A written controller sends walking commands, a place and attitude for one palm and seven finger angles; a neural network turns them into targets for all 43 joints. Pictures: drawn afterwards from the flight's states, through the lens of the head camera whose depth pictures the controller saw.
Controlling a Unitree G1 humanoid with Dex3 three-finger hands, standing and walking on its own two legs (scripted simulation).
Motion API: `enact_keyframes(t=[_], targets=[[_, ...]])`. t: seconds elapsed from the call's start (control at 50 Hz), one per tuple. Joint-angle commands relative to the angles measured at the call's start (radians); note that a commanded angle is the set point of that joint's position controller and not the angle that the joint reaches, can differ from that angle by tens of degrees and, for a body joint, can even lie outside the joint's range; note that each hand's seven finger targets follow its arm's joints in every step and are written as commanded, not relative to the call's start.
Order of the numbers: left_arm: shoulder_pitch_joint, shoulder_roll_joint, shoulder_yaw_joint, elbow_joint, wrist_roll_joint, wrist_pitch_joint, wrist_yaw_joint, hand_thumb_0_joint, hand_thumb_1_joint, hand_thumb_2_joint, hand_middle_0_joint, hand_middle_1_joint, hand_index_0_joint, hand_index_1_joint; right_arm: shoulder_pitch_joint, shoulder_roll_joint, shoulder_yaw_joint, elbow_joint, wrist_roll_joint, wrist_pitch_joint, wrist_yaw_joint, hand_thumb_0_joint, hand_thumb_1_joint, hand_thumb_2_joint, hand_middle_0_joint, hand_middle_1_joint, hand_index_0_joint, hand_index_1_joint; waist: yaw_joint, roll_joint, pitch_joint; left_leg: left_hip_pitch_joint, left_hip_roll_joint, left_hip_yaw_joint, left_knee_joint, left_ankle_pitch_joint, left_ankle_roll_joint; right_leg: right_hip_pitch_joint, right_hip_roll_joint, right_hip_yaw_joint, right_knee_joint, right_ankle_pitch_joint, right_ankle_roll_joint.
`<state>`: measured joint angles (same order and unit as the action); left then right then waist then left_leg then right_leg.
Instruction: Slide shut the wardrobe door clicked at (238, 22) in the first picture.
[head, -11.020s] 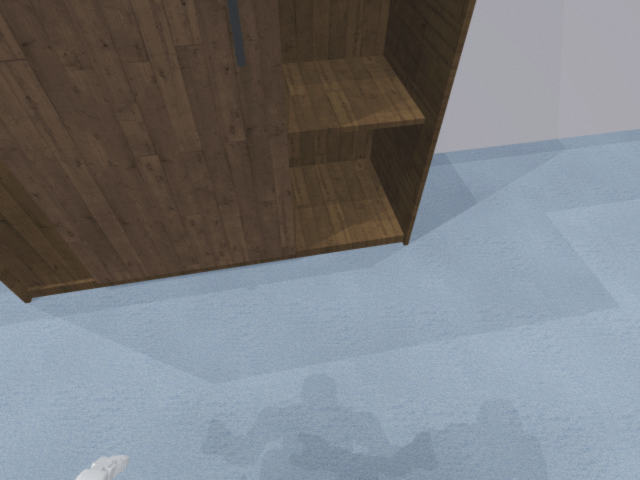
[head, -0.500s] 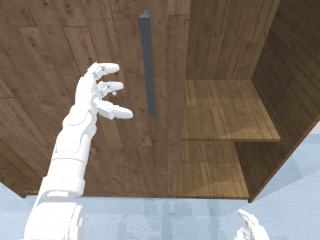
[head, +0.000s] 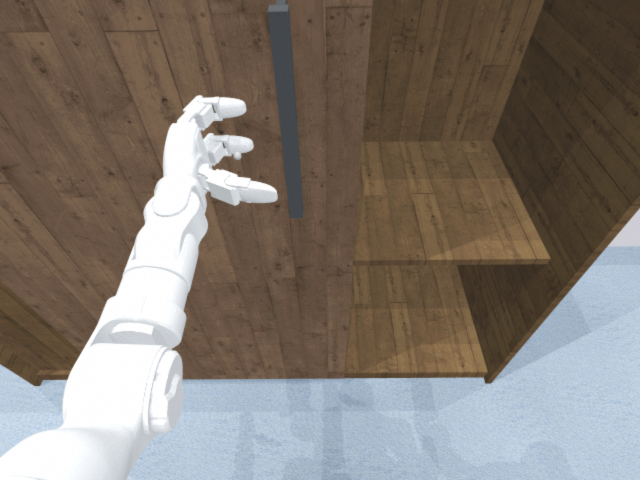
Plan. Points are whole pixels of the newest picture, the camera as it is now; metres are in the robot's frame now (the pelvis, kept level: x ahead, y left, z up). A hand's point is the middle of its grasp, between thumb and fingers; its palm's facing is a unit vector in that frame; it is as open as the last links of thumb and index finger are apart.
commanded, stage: move the hooked fingers beside the handle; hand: left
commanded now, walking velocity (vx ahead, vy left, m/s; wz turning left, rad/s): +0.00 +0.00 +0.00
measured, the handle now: (290, 125) +0.50 +0.06 +0.20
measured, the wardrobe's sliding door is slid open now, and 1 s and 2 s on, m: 0.45 0.45 0.45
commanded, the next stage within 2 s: none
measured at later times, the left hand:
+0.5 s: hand (239, 158) +0.45 +0.12 +0.18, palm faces +0.06 -1.00 -0.01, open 13.8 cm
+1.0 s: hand (239, 159) +0.45 +0.12 +0.18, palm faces +0.06 -1.00 -0.02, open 13.8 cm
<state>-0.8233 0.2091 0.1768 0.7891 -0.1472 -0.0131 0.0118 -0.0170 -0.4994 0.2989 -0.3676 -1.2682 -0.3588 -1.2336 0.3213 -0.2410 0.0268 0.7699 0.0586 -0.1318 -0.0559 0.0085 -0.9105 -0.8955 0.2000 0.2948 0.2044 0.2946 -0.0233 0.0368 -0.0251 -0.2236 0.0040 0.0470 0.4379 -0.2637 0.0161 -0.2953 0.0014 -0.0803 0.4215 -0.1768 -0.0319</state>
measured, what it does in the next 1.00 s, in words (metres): stands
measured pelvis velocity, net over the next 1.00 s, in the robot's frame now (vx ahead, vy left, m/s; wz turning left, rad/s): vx -0.03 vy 0.01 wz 0.03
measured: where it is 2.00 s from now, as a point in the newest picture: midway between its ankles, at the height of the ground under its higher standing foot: outside the picture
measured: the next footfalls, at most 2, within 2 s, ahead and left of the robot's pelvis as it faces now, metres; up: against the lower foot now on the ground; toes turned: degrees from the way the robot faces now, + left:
none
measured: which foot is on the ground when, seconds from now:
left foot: down 0.00-1.00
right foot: down 0.00-1.00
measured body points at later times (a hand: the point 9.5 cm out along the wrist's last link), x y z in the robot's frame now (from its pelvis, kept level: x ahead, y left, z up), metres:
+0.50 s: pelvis -0.02 +0.01 -0.01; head +0.01 +0.00 +0.44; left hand +0.44 +0.17 +0.18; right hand +0.05 -0.24 -0.13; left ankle -0.02 +0.11 -0.74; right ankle +0.03 -0.10 -0.74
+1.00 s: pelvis -0.03 +0.01 -0.01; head +0.01 +0.01 +0.44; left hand +0.44 +0.17 +0.18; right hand +0.04 -0.24 -0.13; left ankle -0.02 +0.11 -0.74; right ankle +0.03 -0.10 -0.74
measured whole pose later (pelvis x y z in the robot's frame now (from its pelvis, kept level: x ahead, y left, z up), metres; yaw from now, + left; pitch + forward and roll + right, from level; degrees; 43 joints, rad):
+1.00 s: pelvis -0.03 +0.01 -0.01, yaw +2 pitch +7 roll +0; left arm -1.03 0.22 0.11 1.08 -0.13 -0.19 0.06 -0.02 -0.50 0.30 -0.37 -1.28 -0.33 -1.22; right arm 0.37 -0.25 0.04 0.78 0.04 -0.21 -0.04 0.01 -0.91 -0.90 0.20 0.29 0.21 0.29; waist -0.04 0.01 -0.05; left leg -0.43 -0.02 0.03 0.58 -0.27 0.03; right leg -0.49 -0.03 -0.10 0.55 -0.19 -0.02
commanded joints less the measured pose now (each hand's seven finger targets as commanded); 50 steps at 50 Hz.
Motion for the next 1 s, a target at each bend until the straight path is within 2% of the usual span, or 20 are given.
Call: enact_keyframes(t=[0.0,0.16,0.22,0.26,0.3,0.34,0.36,0.4,0.44,0.46,0.5,0.52,0.58,0.62,0.66,0.68,0.8,0.82,0.96,0.98], targets=[[-0.582,0.103,-0.025,-0.108,0.012,-0.069,0.0,0.0,-0.5,0.3,-0.3,-1.2,-0.3,-1.2,-0.01,-0.119,-0.04,-0.106,-0.001,-0.064,-0.007,0.0,-0.9,-0.9,0.2,0.3,0.2,0.3,-0.06,-0.079,-0.243,0.014,0.001,-0.033,-0.05,0.084,0.017,0.086,-0.003,0.069,-0.055,0.059,0.016],[-0.652,0.081,-0.045,0.03,0.025,-0.132,0.006,0.0,-0.5,0.3,-0.3,-1.2,-0.3,-1.2,0.028,-0.127,-0.037,-0.083,-0.006,-0.089,-0.002,0.0,-0.9,-0.9,0.2,0.3,0.2,0.3,-0.079,-0.076,-0.209,-0.023,0.002,-0.048,-0.043,0.009,0.012,0.013,-0.006,0.065,-0.038,-0.016,0.013],[-0.695,0.037,-0.077,0.043,0.023,-0.152,0.005,0.0,-0.5,0.3,-0.3,-1.2,-0.3,-1.2,0.038,-0.125,-0.035,-0.083,-0.006,-0.102,0.0,0.0,-0.9,-0.9,0.2,0.3,0.2,0.3,-0.099,-0.071,-0.213,-0.025,0.002,-0.052,-0.038,-0.025,0.011,-0.018,-0.005,0.067,-0.031,-0.038,0.015],[-0.685,0.068,-0.057,0.065,0.028,-0.163,0.009,0.0,-0.5,0.3,-0.3,-1.2,-0.3,-1.2,0.049,-0.132,-0.037,-0.077,-0.008,-0.104,0.001,0.0,-0.9,-0.9,0.2,0.3,0.2,0.3,-0.092,-0.07,-0.234,-0.032,0.003,-0.056,-0.032,-0.013,0.01,-0.013,-0.006,0.066,-0.02,-0.03,0.012],[-0.706,0.019,-0.09,0.065,0.025,-0.171,0.008,0.0,-0.5,0.3,-0.3,-1.2,-0.3,-1.2,0.05,-0.128,-0.036,-0.081,-0.009,-0.11,0.004,0.0,-0.9,-0.9,0.2,0.3,0.2,0.3,-0.104,-0.067,-0.234,-0.027,0.003,-0.061,-0.029,-0.021,0.008,-0.033,-0.004,0.064,-0.013,-0.032,0.013],[-0.718,0.01,-0.095,0.064,0.022,-0.18,0.01,0.0,-0.5,0.3,-0.3,-1.2,-0.3,-1.2,0.057,-0.129,-0.037,-0.078,-0.011,-0.117,0.007,0.0,-0.9,-0.9,0.2,0.3,0.2,0.3,-0.106,-0.055,-0.242,-0.023,0.003,-0.061,-0.025,-0.023,0.006,-0.042,-0.004,0.062,-0.007,-0.032,0.012],[-0.699,0.026,-0.082,0.094,0.028,-0.18,0.012,0.0,-0.5,0.3,-0.3,-1.2,-0.3,-1.2,0.063,-0.132,-0.038,-0.072,-0.012,-0.115,0.006,0.0,-0.9,-0.9,0.2,0.3,0.2,0.3,-0.097,-0.071,-0.231,-0.038,0.005,-0.065,-0.026,-0.024,0.005,-0.041,-0.005,0.06,-0.004,-0.034,0.01],[-0.713,0.025,-0.089,0.103,0.026,-0.182,0.011,0.0,-0.5,0.3,-0.3,-1.2,-0.3,-1.2,0.067,-0.136,-0.036,-0.071,-0.01,-0.116,0.007,0.0,-0.9,-0.9,0.2,0.3,0.2,0.3,-0.11,-0.073,-0.211,-0.053,0.005,-0.064,-0.025,-0.052,0.005,-0.061,-0.003,0.063,-0.006,-0.055,0.012],[-0.719,-0.016,-0.112,0.107,0.021,-0.184,0.013,0.0,-0.5,0.3,-0.3,-1.2,-0.3,-1.2,0.068,-0.134,-0.036,-0.074,-0.01,-0.123,0.009,0.0,-0.9,-0.9,0.2,0.3,0.2,0.3,-0.118,-0.07,-0.206,-0.055,0.005,-0.068,-0.025,-0.081,0.005,-0.08,-0.004,0.062,-0.003,-0.075,0.013],[-0.722,0.006,-0.097,0.105,0.027,-0.191,0.017,0.0,-0.5,0.3,-0.3,-1.2,-0.3,-1.2,0.075,-0.138,-0.039,-0.069,-0.013,-0.122,0.008,0.0,-0.9,-0.9,0.2,0.3,0.2,0.3,-0.109,-0.068,-0.217,-0.056,0.005,-0.073,-0.026,-0.066,0.003,-0.071,-0.005,0.057,0.005,-0.062,0.009],[-0.727,-0.018,-0.114,0.106,0.026,-0.192,0.018,0.0,-0.5,0.3,-0.3,-1.2,-0.3,-1.2,0.08,-0.136,-0.038,-0.07,-0.015,-0.125,0.01,0.0,-0.9,-0.9,0.2,0.3,0.2,0.3,-0.119,-0.071,-0.232,-0.047,0.006,-0.071,-0.017,-0.058,0.004,-0.08,-0.003,0.059,0.008,-0.055,0.012],[-0.719,-0.002,-0.106,0.126,0.026,-0.19,0.019,0.0,-0.5,0.3,-0.3,-1.2,-0.3,-1.2,0.081,-0.138,-0.038,-0.066,-0.013,-0.125,0.009,0.0,-0.9,-0.9,0.2,0.3,0.2,0.3,-0.117,-0.07,-0.209,-0.064,0.006,-0.072,-0.019,-0.086,0.002,-0.092,-0.004,0.06,0.006,-0.077,0.012],[-0.725,-0.028,-0.124,0.138,0.029,-0.188,0.026,0.0,-0.5,0.3,-0.3,-1.2,-0.3,-1.2,0.089,-0.141,-0.037,-0.063,-0.014,-0.126,0.009,0.0,-0.9,-0.9,0.2,0.3,0.2,0.3,-0.128,-0.061,-0.185,-0.076,0.008,-0.08,-0.025,-0.118,0.0,-0.119,-0.004,0.057,0.011,-0.094,0.011],[-0.733,-0.014,-0.117,0.14,0.031,-0.191,0.027,0.0,-0.5,0.3,-0.3,-1.2,-0.3,-1.2,0.097,-0.145,-0.038,-0.062,-0.016,-0.13,0.01,0.0,-0.9,-0.9,0.2,0.3,0.2,0.3,-0.128,-0.074,-0.201,-0.084,0.007,-0.083,-0.02,-0.131,0.001,-0.118,-0.004,0.059,0.015,-0.104,0.011],[-0.724,-0.043,-0.137,0.145,0.037,-0.193,0.027,0.0,-0.5,0.3,-0.3,-1.2,-0.3,-1.2,0.097,-0.142,-0.04,-0.064,-0.017,-0.13,0.011,0.0,-0.9,-0.9,0.2,0.3,0.2,0.3,-0.124,-0.051,-0.205,-0.08,0.007,-0.083,-0.017,-0.12,-0.002,-0.124,-0.005,0.055,0.024,-0.096,0.008],[-0.722,-0.058,-0.144,0.154,0.03,-0.188,0.028,0.0,-0.5,0.3,-0.3,-1.2,-0.3,-1.2,0.099,-0.145,-0.038,-0.062,-0.016,-0.131,0.011,0.0,-0.9,-0.9,0.2,0.3,0.2,0.3,-0.134,-0.069,-0.189,-0.085,0.008,-0.086,-0.015,-0.135,-0.001,-0.14,-0.003,0.055,0.023,-0.101,0.01],[-0.715,-0.02,-0.125,0.18,0.03,-0.173,0.031,0.0,-0.5,0.3,-0.3,-1.2,-0.3,-1.2,0.111,-0.154,-0.035,-0.062,-0.015,-0.126,0.006,0.0,-0.9,-0.9,0.2,0.3,0.2,0.3,-0.141,-0.087,-0.172,-0.136,0.006,-0.082,-0.007,-0.182,0.001,-0.154,-0.005,0.062,0.019,-0.142,0.013],[-0.728,-0.036,-0.135,0.157,0.025,-0.173,0.029,0.0,-0.5,0.3,-0.3,-1.2,-0.3,-1.2,0.109,-0.151,-0.035,-0.067,-0.014,-0.128,0.006,0.0,-0.9,-0.9,0.2,0.3,0.2,0.3,-0.146,-0.071,-0.191,-0.127,0.005,-0.075,-0.001,-0.181,0.002,-0.153,-0.006,0.067,0.017,-0.144,0.015],[-0.71,0.03,-0.092,0.187,0.026,-0.161,0.02,0.0,-0.5,0.3,-0.3,-1.2,-0.3,-1.2,0.115,-0.154,-0.034,-0.073,-0.012,-0.116,0.001,0.0,-0.9,-0.9,0.2,0.3,0.2,0.3,-0.134,-0.072,-0.188,-0.16,0.003,-0.074,0.008,-0.175,0.002,-0.141,-0.008,0.069,0.019,-0.151,0.013],[-0.719,0.006,-0.107,0.18,0.024,-0.161,0.018,0.0,-0.5,0.3,-0.3,-1.2,-0.3,-1.2,0.113,-0.151,-0.031,-0.079,-0.012,-0.118,0.002,0.0,-0.9,-0.9,0.2,0.3,0.2,0.3,-0.14,-0.059,-0.183,-0.156,0.003,-0.075,0.007,-0.178,0.002,-0.15,-0.006,0.069,0.022,-0.15,0.014]])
